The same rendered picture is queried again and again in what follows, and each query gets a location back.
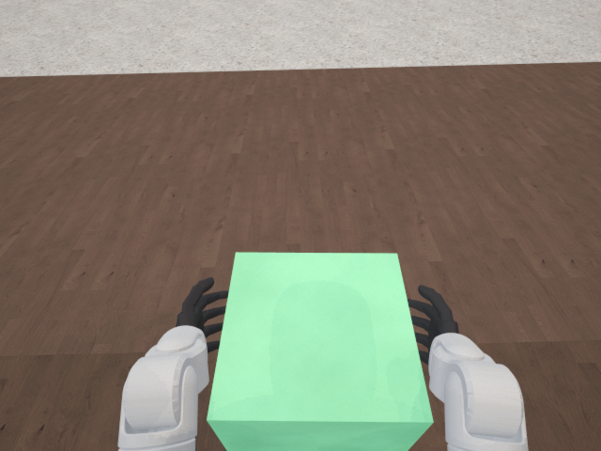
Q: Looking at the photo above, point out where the robot right hand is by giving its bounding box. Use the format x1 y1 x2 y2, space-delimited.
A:
408 285 459 365

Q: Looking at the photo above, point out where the robot left hand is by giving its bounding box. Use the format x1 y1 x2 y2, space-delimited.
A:
176 277 229 353

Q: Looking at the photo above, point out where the carton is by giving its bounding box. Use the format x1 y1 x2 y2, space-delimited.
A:
207 253 434 451

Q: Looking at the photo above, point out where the robot right forearm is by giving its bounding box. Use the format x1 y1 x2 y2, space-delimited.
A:
428 333 529 451

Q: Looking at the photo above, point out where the robot left forearm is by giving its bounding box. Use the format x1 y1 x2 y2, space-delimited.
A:
118 325 209 451

